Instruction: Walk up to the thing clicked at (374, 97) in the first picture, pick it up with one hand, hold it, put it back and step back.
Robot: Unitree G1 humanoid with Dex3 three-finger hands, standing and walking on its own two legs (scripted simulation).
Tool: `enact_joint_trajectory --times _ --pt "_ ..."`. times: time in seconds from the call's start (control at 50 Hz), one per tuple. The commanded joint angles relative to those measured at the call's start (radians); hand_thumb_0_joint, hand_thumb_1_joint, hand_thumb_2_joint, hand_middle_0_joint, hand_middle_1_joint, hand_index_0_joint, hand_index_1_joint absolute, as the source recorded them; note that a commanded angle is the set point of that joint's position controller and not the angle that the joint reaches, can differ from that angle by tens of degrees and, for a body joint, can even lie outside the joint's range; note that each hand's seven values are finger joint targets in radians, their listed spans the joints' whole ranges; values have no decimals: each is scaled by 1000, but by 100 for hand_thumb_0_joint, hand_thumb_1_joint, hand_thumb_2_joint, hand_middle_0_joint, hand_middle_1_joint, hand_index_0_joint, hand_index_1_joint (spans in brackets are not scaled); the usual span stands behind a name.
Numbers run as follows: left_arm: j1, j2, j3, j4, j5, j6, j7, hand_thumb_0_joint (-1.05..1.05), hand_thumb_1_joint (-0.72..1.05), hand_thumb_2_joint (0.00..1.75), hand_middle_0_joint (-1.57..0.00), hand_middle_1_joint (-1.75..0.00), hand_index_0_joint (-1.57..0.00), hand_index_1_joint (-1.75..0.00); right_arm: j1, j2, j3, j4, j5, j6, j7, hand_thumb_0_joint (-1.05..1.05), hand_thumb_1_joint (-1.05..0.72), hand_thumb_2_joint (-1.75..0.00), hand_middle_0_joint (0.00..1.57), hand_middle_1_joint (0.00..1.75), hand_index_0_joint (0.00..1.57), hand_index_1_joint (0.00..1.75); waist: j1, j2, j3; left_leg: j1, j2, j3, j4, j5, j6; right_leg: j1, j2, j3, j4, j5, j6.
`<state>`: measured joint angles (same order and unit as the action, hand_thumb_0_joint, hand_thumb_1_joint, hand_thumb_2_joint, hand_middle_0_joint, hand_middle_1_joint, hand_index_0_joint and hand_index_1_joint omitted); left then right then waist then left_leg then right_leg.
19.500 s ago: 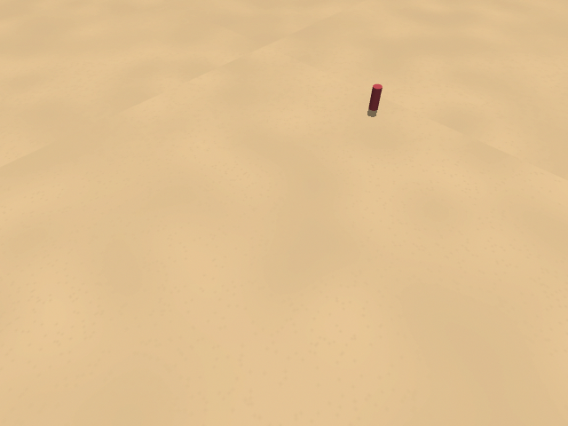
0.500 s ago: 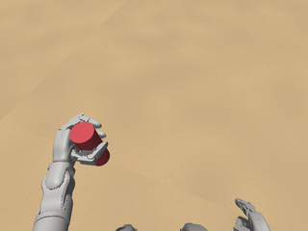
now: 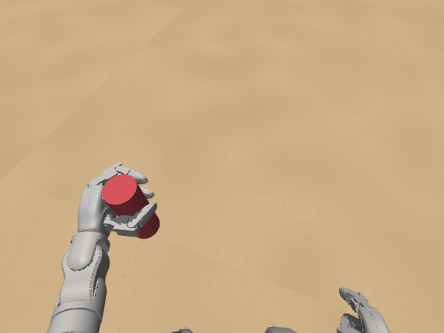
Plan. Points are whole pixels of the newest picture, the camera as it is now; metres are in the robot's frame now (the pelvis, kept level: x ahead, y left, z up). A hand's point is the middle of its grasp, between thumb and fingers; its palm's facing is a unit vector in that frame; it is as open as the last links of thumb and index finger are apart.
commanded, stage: hold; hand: left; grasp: from the side
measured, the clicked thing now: (134, 209) +0.33 +0.17 +0.02
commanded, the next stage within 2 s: crouch in 1.72 s
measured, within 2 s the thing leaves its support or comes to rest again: neither
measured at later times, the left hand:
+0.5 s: hand (132, 201) +0.33 +0.16 +0.05, palm faces -0.02 -1.00 -0.02, open 7.7 cm
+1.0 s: hand (130, 203) +0.33 +0.17 +0.05, palm faces -0.02 -1.00 -0.01, open 7.7 cm
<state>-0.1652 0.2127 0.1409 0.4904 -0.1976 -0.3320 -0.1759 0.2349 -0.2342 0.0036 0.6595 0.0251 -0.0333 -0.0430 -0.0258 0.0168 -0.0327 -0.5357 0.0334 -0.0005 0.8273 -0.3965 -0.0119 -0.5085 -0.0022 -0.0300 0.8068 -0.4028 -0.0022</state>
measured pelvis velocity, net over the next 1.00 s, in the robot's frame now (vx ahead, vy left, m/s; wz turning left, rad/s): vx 0.00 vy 0.00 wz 0.00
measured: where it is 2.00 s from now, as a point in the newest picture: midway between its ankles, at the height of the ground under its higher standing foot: outside the picture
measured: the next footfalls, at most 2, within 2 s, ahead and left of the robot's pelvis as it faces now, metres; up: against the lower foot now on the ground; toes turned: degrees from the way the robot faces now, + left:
none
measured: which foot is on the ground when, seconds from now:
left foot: down 0.00-1.00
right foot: down 0.00-1.00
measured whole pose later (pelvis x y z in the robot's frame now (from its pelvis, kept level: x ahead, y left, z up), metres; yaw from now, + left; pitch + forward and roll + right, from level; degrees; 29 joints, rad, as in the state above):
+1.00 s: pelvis +0.00 +0.00 +0.00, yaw +0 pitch +6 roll -1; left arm -0.19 0.22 0.15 0.54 -0.19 -0.35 -0.18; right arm 0.24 -0.23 0.00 0.67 0.02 -0.04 -0.03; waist -0.03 0.01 -0.03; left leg -0.53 0.03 0.00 0.82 -0.39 -0.01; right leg -0.50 0.00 -0.03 0.79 -0.39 0.00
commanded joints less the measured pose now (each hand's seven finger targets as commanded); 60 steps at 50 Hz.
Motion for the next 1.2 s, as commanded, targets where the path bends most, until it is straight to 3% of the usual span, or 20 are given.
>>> enact_joint_trajectory --times 0.0,0.1,0.16,0.2,0.22,0.24,0.32,0.34,0.44,0.46,0.56,0.64,0.72,0.76,0.82,0.88,1.02,1.04,1.06,1.18 --pt "-303 147 68 -267 -25 -99 -2 0 39 124 -131 -141 -132 -141 -36 -133 -54 -125 -1 -48 -5 0 -91 -90 20 30 20 30 6 5 -280 156 -23 2 -113 224 22 101 10 5 -116 270 -9" --pt "-298 155 61 -321 -22 -103 -4 0 41 124 -132 -142 -133 -142 -44 -128 -52 -130 0 -51 -4 0 -91 -90 20 30 20 30 15 36 -299 178 -25 2 -118 232 19 121 9 7 -124 276 -10" --pt "-285 104 31 -258 -30 -93 -2 0 38 123 -131 -141 -132 -141 -43 -126 -49 -122 0 -50 -7 0 -91 -90 20 30 20 30 -12 -34 -250 146 -24 1 -117 204 26 110 8 7 -135 265 -2" --pt "-304 158 81 -267 -25 -95 6 0 37 123 -131 -140 -132 -140 -41 -134 -57 -116 0 -51 -8 0 -91 -90 20 30 20 30 -2 -14 -264 153 -24 0 -121 202 26 103 8 7 -136 257 -3" --pt "-307 124 46 -253 -22 -91 6 0 38 123 -131 -141 -132 -141 -48 -131 -53 -120 1 -51 -6 0 -91 -90 20 30 20 30 -4 -11 -230 148 -23 1 -129 187 24 85 8 5 -135 241 -7" --pt "-307 139 61 -253 -22 -99 6 0 37 123 -130 -140 -131 -140 -43 -130 -53 -117 -1 -49 -7 0 -91 -90 20 30 20 30 -4 -20 -233 142 -24 1 -124 185 25 90 8 5 -137 240 -5" --pt "-302 164 80 -275 -19 -108 2 0 38 123 -130 -141 -131 -140 -37 -134 -57 -116 -3 -48 -4 0 -91 -90 20 30 20 30 12 16 -292 179 -22 -2 -114 261 22 115 12 1 -118 293 -9" --pt "-296 135 45 -259 -16 -107 -6 0 40 124 -129 -140 -130 -140 -28 -137 -61 -114 -5 -48 -4 0 -90 -90 20 30 20 30 -5 9 -311 200 -19 -6 -112 287 22 112 14 -1 -113 315 -9" --pt "-328 150 62 -278 -24 -103 -3 0 40 125 -131 -142 -132 -142 -21 -131 -53 -108 -4 -48 -8 0 -90 -90 20 30 20 30 -2 1 -328 204 -22 2 -104 313 27 142 10 8 -126 360 -2" --pt "-331 124 37 -256 -25 -98 -6 0 39 124 -131 -142 -132 -141 -23 -132 -54 -110 -5 -50 -5 0 -90 -90 20 30 20 30 -14 -4 -294 193 -18 -3 -110 302 25 121 13 3 -123 341 -5" --pt "-301 140 72 -173 -19 -90 -6 0 43 126 -130 -141 -131 -141 -34 -136 -59 -107 -3 -44 -2 0 -90 -90 20 30 20 30 -1 -33 -216 129 -21 1 -122 216 27 88 9 2 -137 270 -7" --pt "-315 129 43 -240 -20 -102 -18 0 44 124 -132 -142 -133 -141 -26 -132 -58 -115 -7 -47 1 0 -90 -90 20 30 20 30 4 8 -297 177 -23 2 -114 273 24 127 11 3 -124 314 -8" --pt "-311 166 79 -266 -19 -104 -5 0 42 124 -130 -140 -131 -140 -16 -132 -58 -112 -8 -49 2 0 -91 -90 20 30 20 30 8 16 -354 204 -21 1 -96 358 26 160 12 3 -113 388 -5" --pt "-312 127 48 -237 -21 -102 -2 0 41 125 -129 -140 -130 -140 -14 -129 -56 -107 -6 -47 3 0 -91 -90 20 30 20 30 -5 6 -292 192 -16 -2 -107 332 23 125 16 -1 -117 354 -8" --pt "-368 170 91 -269 -21 -104 7 0 39 127 -131 -142 -132 -142 -18 -134 -59 -106 -4 -43 0 0 -90 -90 20 30 20 30 3 0 -290 174 -19 1 -117 275 28 119 9 5 -133 319 -5" --pt "-315 118 52 -159 -17 -100 -3 0 40 125 -130 -141 -131 -141 -29 -133 -57 -107 -6 -45 3 0 -90 -90 20 30 20 30 -11 -25 -199 124 -19 0 -130 187 26 78 12 2 -138 235 -8" --pt "-328 127 34 -254 -21 -121 -23 0 43 125 -132 -143 -133 -142 -27 -136 -62 -119 -6 -57 10 0 -91 -90 20 30 20 30 4 24 -313 187 -16 -12 -121 252 16 116 17 -8 -110 278 -16" --pt "-358 171 79 -296 -28 -128 -16 0 42 125 -131 -142 -133 -142 -21 -140 -63 -114 -4 -59 8 0 -91 -90 20 30 20 30 10 38 -343 204 -15 -10 -117 267 16 120 17 -5 -109 289 -15" --pt "-361 141 48 -284 -29 -127 -13 0 39 124 -131 -142 -132 -142 -26 -138 -60 -116 -2 -58 8 0 -91 -90 20 30 20 30 -3 27 -317 194 -15 -11 -122 244 15 108 18 -6 -112 271 -15" --pt "-323 145 76 -202 -20 -117 7 0 41 126 -129 -140 -129 -140 -40 -133 -56 -112 -2 -59 0 0 -90 -90 20 30 20 30 0 -41 -222 112 -23 0 -132 131 26 82 9 5 -143 186 -8"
